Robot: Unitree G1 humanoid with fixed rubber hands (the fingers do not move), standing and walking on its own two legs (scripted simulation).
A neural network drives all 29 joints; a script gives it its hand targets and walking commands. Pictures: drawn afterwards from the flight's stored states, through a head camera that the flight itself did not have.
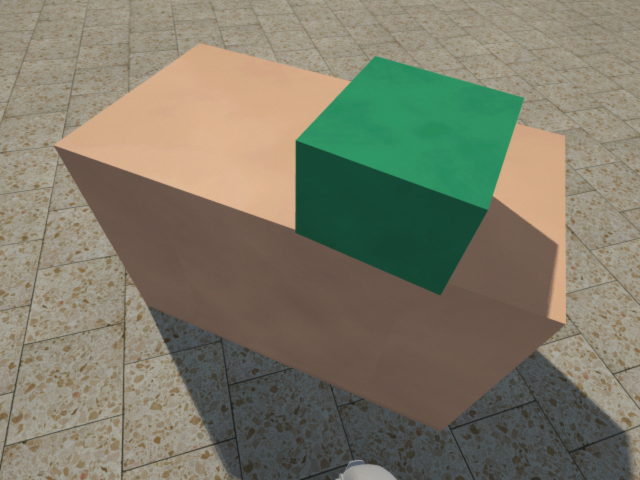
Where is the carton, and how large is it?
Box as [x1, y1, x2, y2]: [295, 56, 523, 294]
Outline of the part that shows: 375,56 296,140 295,232 440,294 488,208 523,98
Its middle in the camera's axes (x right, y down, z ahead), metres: +0.15 -0.13 +0.67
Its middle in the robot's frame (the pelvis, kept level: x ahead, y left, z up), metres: +0.61 -0.14 +0.04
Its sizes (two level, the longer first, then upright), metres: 0.300 0.270 0.200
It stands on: a pedestal, 0.67 m high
